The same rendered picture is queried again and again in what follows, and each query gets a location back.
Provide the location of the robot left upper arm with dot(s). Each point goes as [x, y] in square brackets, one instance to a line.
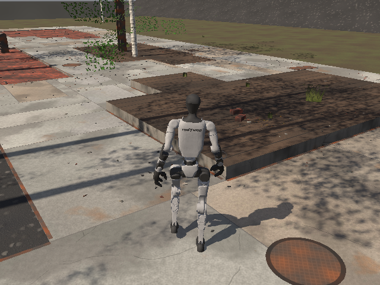
[170, 133]

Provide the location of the right robot hand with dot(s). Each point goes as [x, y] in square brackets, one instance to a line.
[216, 167]

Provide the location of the robot right upper arm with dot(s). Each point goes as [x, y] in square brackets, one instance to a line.
[210, 126]

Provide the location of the left robot hand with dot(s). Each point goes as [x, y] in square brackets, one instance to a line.
[157, 178]

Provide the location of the right robot forearm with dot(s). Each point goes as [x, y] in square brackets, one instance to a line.
[218, 157]

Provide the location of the right robot foot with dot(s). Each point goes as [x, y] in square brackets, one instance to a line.
[200, 247]

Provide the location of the left robot thigh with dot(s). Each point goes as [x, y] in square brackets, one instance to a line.
[175, 175]

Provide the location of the left robot forearm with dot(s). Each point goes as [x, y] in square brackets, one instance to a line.
[161, 160]

